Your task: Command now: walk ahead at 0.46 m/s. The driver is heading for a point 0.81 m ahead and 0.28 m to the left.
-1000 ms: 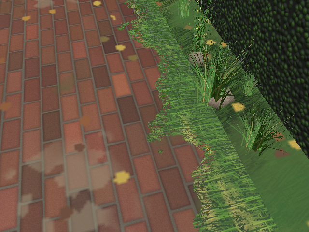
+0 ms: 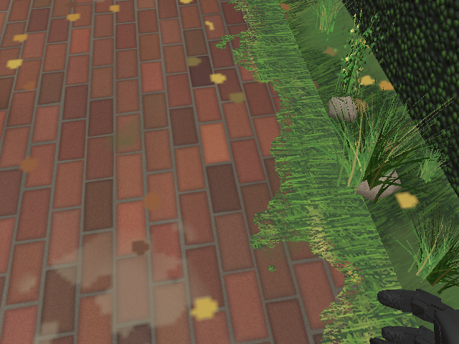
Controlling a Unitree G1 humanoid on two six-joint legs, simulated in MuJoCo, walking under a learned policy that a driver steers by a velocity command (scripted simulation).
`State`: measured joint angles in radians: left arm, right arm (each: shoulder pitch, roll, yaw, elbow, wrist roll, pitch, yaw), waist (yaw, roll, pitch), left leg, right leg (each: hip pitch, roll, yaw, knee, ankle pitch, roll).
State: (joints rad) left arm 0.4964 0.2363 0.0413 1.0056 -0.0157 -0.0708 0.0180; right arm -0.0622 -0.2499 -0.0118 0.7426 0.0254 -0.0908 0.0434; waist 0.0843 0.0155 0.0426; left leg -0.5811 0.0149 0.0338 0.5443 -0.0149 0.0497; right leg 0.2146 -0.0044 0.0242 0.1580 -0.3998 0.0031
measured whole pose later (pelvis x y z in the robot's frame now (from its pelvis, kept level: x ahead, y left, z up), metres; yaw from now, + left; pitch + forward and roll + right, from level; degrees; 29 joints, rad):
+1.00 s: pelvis +0.53 +0.00 +0.02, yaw +18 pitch +1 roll -3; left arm 0.30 0.28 0.08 0.92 0.00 -0.09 0.01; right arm 0.10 -0.27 -0.06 0.74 0.02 -0.03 0.04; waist 0.08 0.04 0.04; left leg -0.66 0.11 0.00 0.71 -0.02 0.03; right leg 0.06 0.00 -0.24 0.22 -0.28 0.01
